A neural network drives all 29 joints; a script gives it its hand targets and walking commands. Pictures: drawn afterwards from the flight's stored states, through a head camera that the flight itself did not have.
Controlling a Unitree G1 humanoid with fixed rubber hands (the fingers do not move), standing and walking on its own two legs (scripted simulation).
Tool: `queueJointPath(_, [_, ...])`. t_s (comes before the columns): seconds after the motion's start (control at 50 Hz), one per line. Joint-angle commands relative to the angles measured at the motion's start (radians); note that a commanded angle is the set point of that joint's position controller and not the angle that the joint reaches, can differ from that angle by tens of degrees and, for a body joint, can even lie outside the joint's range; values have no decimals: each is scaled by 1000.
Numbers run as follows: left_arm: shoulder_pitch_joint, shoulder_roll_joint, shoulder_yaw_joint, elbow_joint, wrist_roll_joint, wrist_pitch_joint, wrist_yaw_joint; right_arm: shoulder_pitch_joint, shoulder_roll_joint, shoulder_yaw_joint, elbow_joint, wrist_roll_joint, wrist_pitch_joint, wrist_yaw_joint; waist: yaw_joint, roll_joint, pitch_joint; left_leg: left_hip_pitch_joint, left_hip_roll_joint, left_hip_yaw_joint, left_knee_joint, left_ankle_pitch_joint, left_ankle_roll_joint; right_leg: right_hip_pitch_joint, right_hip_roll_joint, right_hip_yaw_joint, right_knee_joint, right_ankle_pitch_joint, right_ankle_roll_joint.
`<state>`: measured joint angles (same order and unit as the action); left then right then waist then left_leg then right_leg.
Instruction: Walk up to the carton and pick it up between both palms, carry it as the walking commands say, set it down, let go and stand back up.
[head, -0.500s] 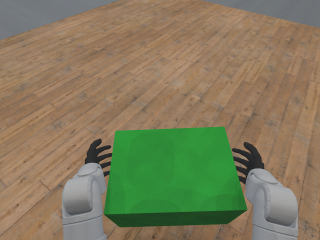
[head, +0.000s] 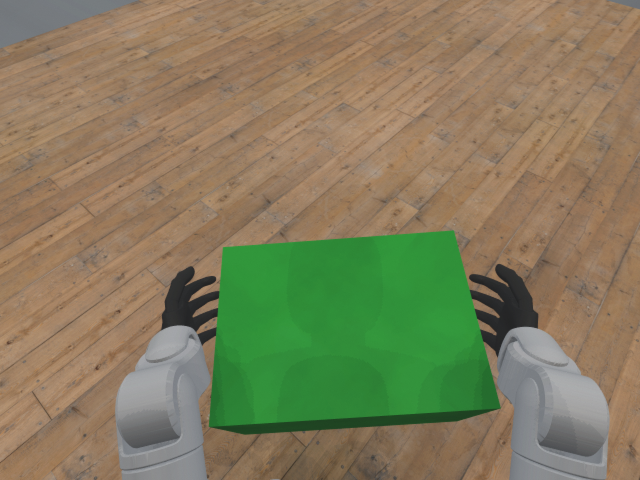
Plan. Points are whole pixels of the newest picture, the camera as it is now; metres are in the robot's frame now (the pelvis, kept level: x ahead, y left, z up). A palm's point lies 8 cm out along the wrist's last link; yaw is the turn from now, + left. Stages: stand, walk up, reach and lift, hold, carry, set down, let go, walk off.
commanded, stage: carry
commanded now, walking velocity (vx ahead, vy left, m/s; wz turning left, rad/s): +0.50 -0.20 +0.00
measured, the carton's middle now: (344, 337) +0.30 +0.01 -0.01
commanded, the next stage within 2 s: none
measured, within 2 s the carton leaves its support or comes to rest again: neither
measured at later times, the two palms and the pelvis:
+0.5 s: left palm (326, 161) +0.59 +0.04 +0.04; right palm (552, 168) +0.58 -0.32 +0.05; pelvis +0.30 -0.13 -0.02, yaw +0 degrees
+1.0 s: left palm (367, 55) +0.87 -0.03 +0.07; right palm (556, 56) +0.85 -0.39 +0.10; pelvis +0.59 -0.21 +0.01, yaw -2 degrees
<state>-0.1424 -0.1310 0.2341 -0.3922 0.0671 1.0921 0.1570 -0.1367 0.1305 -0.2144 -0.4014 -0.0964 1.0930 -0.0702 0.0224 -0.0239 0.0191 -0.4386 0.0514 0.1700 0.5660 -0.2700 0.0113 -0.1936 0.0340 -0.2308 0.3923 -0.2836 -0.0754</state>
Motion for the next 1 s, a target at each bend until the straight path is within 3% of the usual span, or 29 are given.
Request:
queueJointPath(0.0, [-519, -733, -864, -47, -401, 69, -391, -415, 777, 784, 19, 389, 38, 276, -51, 94, -456, 539, 127, -130, -249, 58, 62, -65, -156, 74, 187, 330, -1])
queueJointPath(0.02, [-542, -726, -868, -38, -395, 84, -393, -394, 779, 770, 60, 380, 44, 284, -62, 303, -429, 652, 401, -529, -346, -69, 161, -298, -80, 88, 408, 99, 39])
queueJointPath(0.04, [-593, -726, -862, -32, -411, 101, -399, -413, 780, 763, 88, 364, 42, 282, -56, 387, -378, 758, 473, -706, -306, 136, 263, -509, -58, 239, 561, -175, 42])
queueJointPath(0.06, [-592, -733, -849, 0, -409, 105, -403, -446, 780, 752, 84, 365, 49, 282, -61, 275, -357, 756, 468, -655, -291, 287, 249, -587, -90, 318, 653, -178, 42])
queueJointPath(0.08, [-542, -757, -832, 39, -403, 103, -403, -459, 793, 754, 76, 371, 58, 286, -62, 149, -323, 706, 436, -553, -314, 316, 201, -604, -98, 339, 673, -118, 48])
queueJointPath(0.1, [-515, -790, -812, 72, -403, 102, -403, -483, 809, 760, 69, 381, 62, 290, -60, 88, -323, 697, 401, -462, -327, 344, 161, -600, -113, 339, 658, -54, 59])
queueJointPath(0.16, [-520, -852, -795, 101, -395, 91, -393, -574, 847, 784, 39, 429, 63, 307, -51, 113, -286, 651, 306, -228, -318, 542, 80, -572, -92, 220, 526, 25, 86])
queueJointPath(0.2, [-546, -858, -796, 91, -387, 80, -379, -584, 842, 778, 38, 444, 61, 314, -47, 155, -264, 621, 285, -161, -320, 622, 65, -533, -82, 156, 438, 71, 93])
queueJointPath(0.26, [-563, -852, -806, 62, -382, 73, -365, -576, 828, 778, 29, 448, 60, 318, -40, 229, -235, 524, 230, -25, -340, 601, 18, -372, -75, 89, 188, 162, 91])
queueJointPath(0.32, [-586, -827, -824, 25, -383, 73, -360, -538, 814, 772, 23, 438, 62, 317, -42, 305, -302, 494, 214, 51, -229, 771, -26, -143, -30, 3, 48, 259, 81])
queueJointPath(0.36, [-535, -817, -819, 32, -387, 73, -361, -541, 801, 772, -4, 432, 68, 310, -8, 196, -411, 410, 140, 88, 6, 666, -58, 123, 4, -46, -2, 272, 61])
queueJointPath(0.38, [-521, -818, -815, 35, -383, 73, -366, -545, 794, 777, -10, 432, 71, 307, 19, 105, -478, 269, 125, 68, 193, 484, -56, 296, -63, 36, 40, 190, 39])
queueJointPath(0.4, [-510, -800, -807, 36, -373, 74, -369, -542, 796, 785, -2, 427, 75, 306, 28, -84, -513, 113, 68, 66, 424, 125, -51, 401, -245, 281, -8, 119, -10])
queueJointPath(0.42, [-491, -780, -778, 65, -356, 72, -373, -556, 809, 810, 8, 438, 82, 311, 22, -285, -503, -144, -35, 6, 603, -306, -50, 536, -388, 577, -92, 296, -121])
queueJointPath(0.44, [-470, -785, -764, 73, -350, 67, -378, -565, 829, 814, 16, 450, 78, 310, 14, -254, -536, -222, 10, -112, 723, -322, -29, 512, -433, 640, -95, 313, -162])
queueJointPath(0.46, [-488, -812, -778, 66, -358, 61, -380, -562, 844, 815, 30, 448, 65, 310, 13, -138, -517, -204, 60, -152, 692, -251, -25, 449, -400, 534, -112, 304, -140])
queueJointPath(0.48, [-522, -841, -795, 33, -377, 53, -380, -593, 861, 827, 1, 470, 51, 310, 8, -74, -508, -184, 74, -154, 630, -189, -36, 412, -357, 445, -98, 420, -114])
queueJointPath(0.54, [-561, -871, -802, -27, -403, 28, -386, -629, 887, 842, -64, 487, 26, 300, -1, -94, -508, -73, 79, -120, 359, -150, -32, 286, -322, 324, -132, 337, -95])
queueJointPath(0.6, [-510, -827, -820, -42, -417, 22, -389, -541, 849, 830, -72, 443, 14, 277, -4, -127, -517, -24, 43, -79, 179, -144, -16, 306, -330, 299, -126, 327, -128])
queueJointPath(0.66, [-489, -778, -837, -50, -416, 34, -392, -491, 813, 814, -68, 411, 13, 267, -10, -138, -471, 85, 12, -23, -1, 3, 3, 234, -299, 236, -125, 283, -102])
queueJointPath(0.7, [-501, -755, -851, -43, -414, 48, -391, -455, 801, 802, -28, 396, 23, 268, -27, -87, -438, 233, -8, 33, -165, 149, 7, 159, -240, 157, -51, 279, -67])
queueJointPath(0.72, [-511, -743, -858, -47, -410, 57, -390, -436, 796, 795, -4, 395, 29, 271, -35, -23, -451, 381, 20, 11, -198, 160, 21, 73, -202, 127, 28, 276, -36])
queueJointPath(0.74, [-524, -738, -866, -42, -402, 70, -391, -418, 781, 781, 28, 389, 35, 276, -51, 122, -450, 540, 168, -179, -271, 20, 62, -99, -145, 76, 200, 260, 6])
queueJointPath(0.76, [-558, -733, -875, -42, -405, 86, -394, -392, 784, 761, 78, 375, 38, 284, -62, 341, -411, 648, 427, -587, -351, -38, 181, -336, -64, 96, 415, 37, 46])
queueJointPath(0.78, [-612, -734, -869, -35, -422, 100, -401, -419, 785, 751, 93, 363, 37, 280, -61, 382, -365, 751, 464, -683, -297, 174, 257, -518, -75, 256, 549, -169, 40])
queueJointPath(0.82, [-532, -764, -834, 52, -407, 102, -401, -453, 795, 747, 81, 373, 55, 287, -64, 148, -317, 718, 430, -542, -314, 377, 189, -610, -92, 330, 656, -103, 51])
queueJointPath(0.84, [-509, -798, -815, 84, -408, 102, -401, -476, 811, 757, 76, 383, 58, 291, -62, 107, -327, 720, 398, -455, -315, 436, 156, -609, -107, 333, 639, -46, 61])
queueJointPath(0.9, [-513, -850, -798, 110, -394, 87, -389, -573, 842, 780, 43, 433, 61, 310, -51, 127, -293, 682, 297, -221, -304, 630, 71, -586, -81, 209, 534, 42, 87])
queueJointPath(0.98, [-561, -856, -808, 76, -385, 72, -365, -578, 827, 774, 41, 452, 60, 321, -41, 207, -241, 553, 236, -69, -343, 648, 28, -430, -71, 108, 266, 148, 95])
